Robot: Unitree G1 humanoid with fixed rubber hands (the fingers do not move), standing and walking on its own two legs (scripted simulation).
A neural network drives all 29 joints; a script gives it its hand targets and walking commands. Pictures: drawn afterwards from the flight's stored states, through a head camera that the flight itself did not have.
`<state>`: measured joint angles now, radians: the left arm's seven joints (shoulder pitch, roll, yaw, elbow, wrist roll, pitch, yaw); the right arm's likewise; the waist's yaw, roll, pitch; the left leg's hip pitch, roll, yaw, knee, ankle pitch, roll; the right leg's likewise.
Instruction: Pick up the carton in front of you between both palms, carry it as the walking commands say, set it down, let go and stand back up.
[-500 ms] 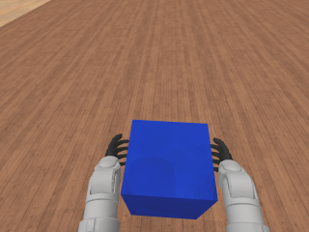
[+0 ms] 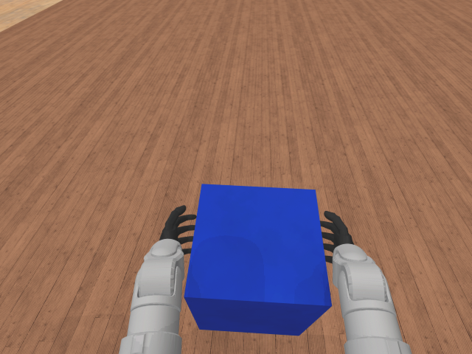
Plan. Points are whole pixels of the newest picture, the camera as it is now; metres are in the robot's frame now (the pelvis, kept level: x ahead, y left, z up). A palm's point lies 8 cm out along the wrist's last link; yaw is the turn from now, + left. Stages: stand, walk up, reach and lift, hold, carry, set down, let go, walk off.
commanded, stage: hold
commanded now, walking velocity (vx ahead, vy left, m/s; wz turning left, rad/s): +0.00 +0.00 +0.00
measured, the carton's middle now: (253, 264) +0.31 +0.01 -0.04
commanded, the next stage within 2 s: set down in 0.14 s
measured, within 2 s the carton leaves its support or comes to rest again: neither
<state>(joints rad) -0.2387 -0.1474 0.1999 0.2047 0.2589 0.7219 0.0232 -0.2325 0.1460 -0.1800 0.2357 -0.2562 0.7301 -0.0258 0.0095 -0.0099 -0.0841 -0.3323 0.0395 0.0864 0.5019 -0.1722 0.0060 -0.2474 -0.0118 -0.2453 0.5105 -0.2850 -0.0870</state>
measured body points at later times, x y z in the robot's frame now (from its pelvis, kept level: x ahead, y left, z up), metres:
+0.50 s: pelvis -0.01 +0.05 -0.01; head -0.02 +0.05 +0.44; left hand +0.35 +0.12 +0.02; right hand +0.31 -0.17 +0.01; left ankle +0.06 +0.14 -0.73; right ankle +0.00 -0.06 -0.73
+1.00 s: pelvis -0.04 +0.05 -0.13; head +0.15 +0.01 +0.28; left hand +0.39 +0.14 -0.19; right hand +0.36 -0.16 -0.21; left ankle +0.06 +0.14 -0.73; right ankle +0.00 -0.06 -0.73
